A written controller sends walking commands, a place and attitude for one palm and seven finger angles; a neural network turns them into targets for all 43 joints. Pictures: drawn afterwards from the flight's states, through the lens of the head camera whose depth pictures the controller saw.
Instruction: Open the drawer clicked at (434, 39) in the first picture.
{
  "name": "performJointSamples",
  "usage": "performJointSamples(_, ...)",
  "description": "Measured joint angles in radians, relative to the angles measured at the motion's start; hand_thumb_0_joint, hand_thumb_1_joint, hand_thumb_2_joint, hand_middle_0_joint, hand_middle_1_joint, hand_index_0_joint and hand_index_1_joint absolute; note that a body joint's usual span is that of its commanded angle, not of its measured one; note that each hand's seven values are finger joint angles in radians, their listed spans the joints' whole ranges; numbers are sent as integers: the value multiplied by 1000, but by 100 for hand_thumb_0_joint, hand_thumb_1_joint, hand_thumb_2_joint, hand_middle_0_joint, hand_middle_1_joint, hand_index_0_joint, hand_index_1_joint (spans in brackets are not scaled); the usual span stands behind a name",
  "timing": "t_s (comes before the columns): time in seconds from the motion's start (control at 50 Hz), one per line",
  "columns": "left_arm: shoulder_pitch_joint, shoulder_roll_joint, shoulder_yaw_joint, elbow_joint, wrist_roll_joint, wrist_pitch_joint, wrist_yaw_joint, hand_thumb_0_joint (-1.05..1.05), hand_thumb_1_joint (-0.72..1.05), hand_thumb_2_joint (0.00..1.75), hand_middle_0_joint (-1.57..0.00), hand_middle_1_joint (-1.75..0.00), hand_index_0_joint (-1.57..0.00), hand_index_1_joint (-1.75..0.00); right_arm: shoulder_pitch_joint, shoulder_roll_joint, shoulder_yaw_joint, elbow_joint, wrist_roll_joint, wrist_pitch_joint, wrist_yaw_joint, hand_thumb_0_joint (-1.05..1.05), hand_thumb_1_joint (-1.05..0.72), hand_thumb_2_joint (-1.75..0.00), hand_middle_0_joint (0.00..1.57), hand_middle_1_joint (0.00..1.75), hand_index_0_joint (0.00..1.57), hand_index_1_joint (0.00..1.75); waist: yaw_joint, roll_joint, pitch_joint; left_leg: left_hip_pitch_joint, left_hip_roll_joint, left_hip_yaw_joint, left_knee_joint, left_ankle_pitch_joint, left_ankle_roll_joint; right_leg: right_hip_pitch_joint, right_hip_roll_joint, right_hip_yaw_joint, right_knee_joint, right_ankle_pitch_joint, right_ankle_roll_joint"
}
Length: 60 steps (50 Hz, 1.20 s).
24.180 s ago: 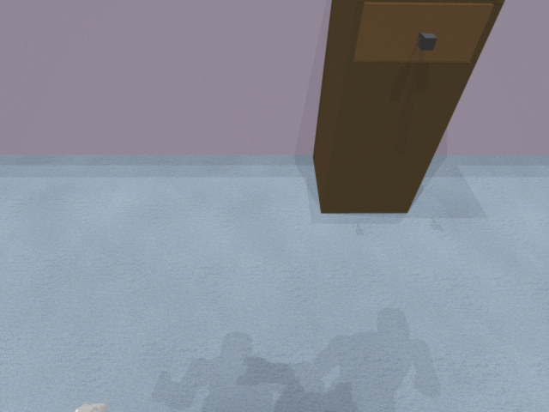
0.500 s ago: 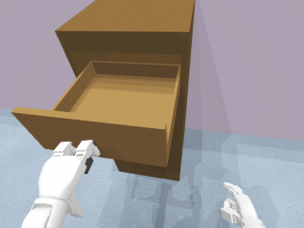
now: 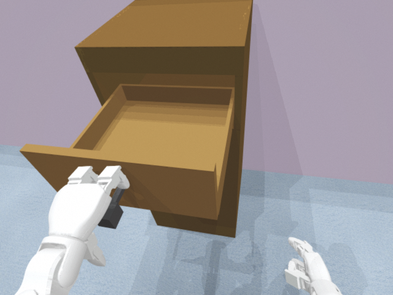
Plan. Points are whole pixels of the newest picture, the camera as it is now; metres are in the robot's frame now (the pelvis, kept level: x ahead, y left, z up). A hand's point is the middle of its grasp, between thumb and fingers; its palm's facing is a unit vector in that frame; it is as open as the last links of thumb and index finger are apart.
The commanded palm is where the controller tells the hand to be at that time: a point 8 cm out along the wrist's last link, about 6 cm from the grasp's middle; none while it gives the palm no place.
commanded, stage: lift the hand off the handle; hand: left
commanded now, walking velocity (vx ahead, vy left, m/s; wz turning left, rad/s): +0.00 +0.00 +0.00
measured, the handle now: (112, 204) +0.25 +0.21 +0.09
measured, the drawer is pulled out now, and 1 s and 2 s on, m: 0.30 0.30 0.30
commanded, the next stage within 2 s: draw the hand back to the body in 1.00 s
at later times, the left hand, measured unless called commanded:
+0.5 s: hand (74, 193) +0.21 +0.22 +0.18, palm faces +0.17 -0.06 -0.98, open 13.8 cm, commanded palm +0.17 +0.22 +0.23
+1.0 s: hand (71, 157) +0.24 +0.21 +0.24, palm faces +0.22 -0.04 -0.97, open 13.8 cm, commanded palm +0.18 +0.21 +0.29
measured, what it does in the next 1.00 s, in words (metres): stands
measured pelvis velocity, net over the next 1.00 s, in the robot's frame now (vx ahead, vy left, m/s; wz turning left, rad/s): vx -0.02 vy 0.00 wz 0.01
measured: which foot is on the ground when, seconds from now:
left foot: down 0.00-1.00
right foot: down 0.00-1.00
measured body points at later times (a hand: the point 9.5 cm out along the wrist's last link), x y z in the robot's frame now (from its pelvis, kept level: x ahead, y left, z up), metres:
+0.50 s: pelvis -0.01 +0.00 +0.01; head -0.02 -0.06 +0.45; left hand +0.20 +0.23 +0.23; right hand +0.24 -0.19 -0.08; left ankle -0.01 +0.12 -0.74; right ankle +0.01 -0.12 -0.74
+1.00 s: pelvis -0.02 +0.00 +0.00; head -0.04 -0.07 +0.45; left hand +0.22 +0.21 +0.29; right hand +0.22 -0.19 -0.08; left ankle -0.01 +0.12 -0.74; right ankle +0.01 -0.12 -0.74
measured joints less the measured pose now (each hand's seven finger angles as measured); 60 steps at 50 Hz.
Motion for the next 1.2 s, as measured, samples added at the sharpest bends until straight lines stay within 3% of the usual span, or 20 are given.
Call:
performJointSamples(0.22, -16, 42, 51, -89, -54, 52, -78, 0, -49, 30, -32, -120, -33, -120, -22, -21, 10, -15, 15, 23, 3, 1, -91, -90, 20, 30, 20, 30, 5, 9, 8, 54, 1, -6, -50, 23, -2, 55, 1, -7, -48, 20, -1)
performJointSamples(0.46, -66, 117, 119, -128, -128, 39, -164, 0, -49, 30, -32, -120, -32, -120, -30, -23, 26, -21, 25, 15, 1, 1, -91, -90, 20, 30, 20, 30, 5, 17, 16, 82, 4, -11, -74, 41, -6, 87, 4, -12, -77, 39, -3)
performJointSamples(0.74, -208, 163, 146, -129, -192, 39, -258, 0, -49, 30, -32, -120, -32, -120, -25, -26, 28, -6, 36, -6, 17, 1, -91, -90, 20, 30, 20, 30, 1, 28, 19, 73, -5, -14, -83, 62, -3, 76, -5, -15, -76, 52, -1)
performJointSamples(0.98, -374, 189, 146, -76, -217, 89, -324, 0, -49, 30, -32, -120, -32, -120, -37, -36, 32, -5, 50, -12, 33, 1, -91, -90, 20, 30, 20, 30, 2, 36, 14, 44, -10, -13, -74, 73, -4, 41, -9, -13, -55, 56, -3)
performJointSamples(1.06, -353, 183, 156, -104, -228, 97, -347, 0, -49, 30, -32, -120, -32, -120, -41, -37, 33, -20, 52, -7, 39, 1, -91, -90, 20, 30, 20, 30, -6, 38, 10, 37, -8, -7, -69, 72, -4, 30, -7, -7, -47, 56, -3)
performJointSamples(1.2, -296, 199, 171, -129, -241, 58, -337, 0, -49, 30, -32, -120, -32, -120, -30, -41, 30, -29, 47, -12, 40, 1, -91, -90, 20, 30, 20, 30, -8, 33, 12, 27, -5, -8, -51, 63, -7, 20, -4, -8, -28, 47, -6)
